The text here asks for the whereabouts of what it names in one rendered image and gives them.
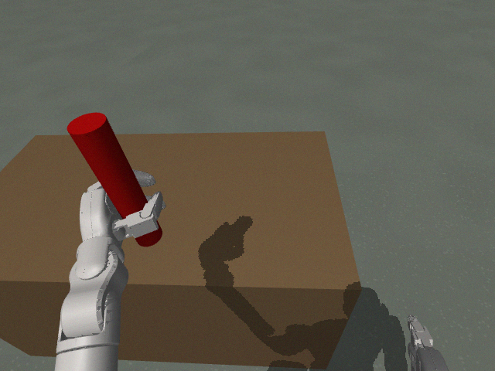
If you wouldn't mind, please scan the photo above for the left robot arm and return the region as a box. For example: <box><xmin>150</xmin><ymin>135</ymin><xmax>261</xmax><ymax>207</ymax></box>
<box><xmin>55</xmin><ymin>237</ymin><xmax>128</xmax><ymax>371</ymax></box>

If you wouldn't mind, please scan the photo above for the left robot hand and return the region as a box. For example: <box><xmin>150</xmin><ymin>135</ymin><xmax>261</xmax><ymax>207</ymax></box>
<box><xmin>80</xmin><ymin>169</ymin><xmax>166</xmax><ymax>246</ymax></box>

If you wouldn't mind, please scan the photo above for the can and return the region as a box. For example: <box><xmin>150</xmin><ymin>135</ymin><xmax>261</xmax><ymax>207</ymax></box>
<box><xmin>67</xmin><ymin>113</ymin><xmax>162</xmax><ymax>247</ymax></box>

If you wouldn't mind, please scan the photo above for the right robot hand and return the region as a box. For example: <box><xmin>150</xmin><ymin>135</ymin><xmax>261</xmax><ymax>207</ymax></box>
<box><xmin>408</xmin><ymin>315</ymin><xmax>449</xmax><ymax>371</ymax></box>

